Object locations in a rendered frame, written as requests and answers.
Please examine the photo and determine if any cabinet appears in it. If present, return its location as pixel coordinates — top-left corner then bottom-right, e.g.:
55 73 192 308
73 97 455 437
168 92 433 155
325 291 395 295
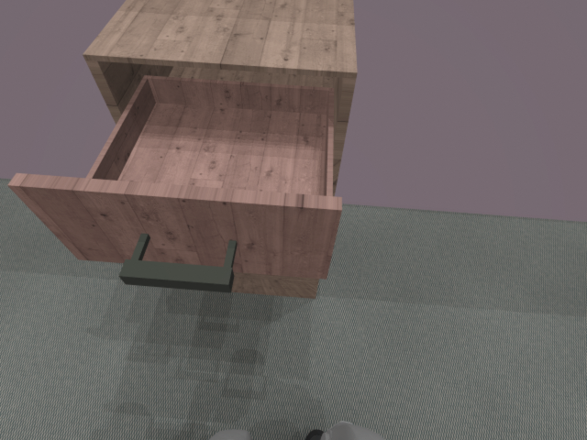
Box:
83 0 358 299

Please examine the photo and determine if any drawer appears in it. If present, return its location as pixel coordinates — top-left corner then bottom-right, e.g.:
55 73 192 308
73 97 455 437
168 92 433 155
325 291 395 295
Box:
7 75 342 280

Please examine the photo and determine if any right robot shin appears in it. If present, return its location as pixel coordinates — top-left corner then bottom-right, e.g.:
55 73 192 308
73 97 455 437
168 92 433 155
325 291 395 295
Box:
329 421 353 430

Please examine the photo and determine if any handle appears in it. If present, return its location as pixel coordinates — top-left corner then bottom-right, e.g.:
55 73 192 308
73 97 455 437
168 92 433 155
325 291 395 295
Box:
119 234 237 293

